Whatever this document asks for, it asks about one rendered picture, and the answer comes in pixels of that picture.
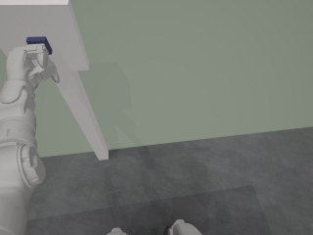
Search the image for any robot left hand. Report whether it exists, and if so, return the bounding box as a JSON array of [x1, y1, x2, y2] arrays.
[[6, 43, 60, 91]]

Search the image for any right robot thigh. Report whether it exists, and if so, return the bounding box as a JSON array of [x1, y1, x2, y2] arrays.
[[168, 222, 202, 235]]

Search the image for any right robot shin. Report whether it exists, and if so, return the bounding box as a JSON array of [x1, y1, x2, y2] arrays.
[[172, 219, 185, 226]]

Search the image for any panel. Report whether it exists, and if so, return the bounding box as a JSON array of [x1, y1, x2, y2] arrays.
[[0, 0, 109, 161]]

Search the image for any left robot forearm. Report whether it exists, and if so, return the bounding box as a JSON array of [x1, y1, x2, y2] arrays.
[[0, 79, 37, 150]]

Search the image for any left robot upper arm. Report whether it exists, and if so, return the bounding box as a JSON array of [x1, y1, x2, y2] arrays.
[[0, 144, 46, 235]]

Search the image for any button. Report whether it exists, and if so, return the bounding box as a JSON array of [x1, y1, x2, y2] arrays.
[[26, 36, 53, 55]]

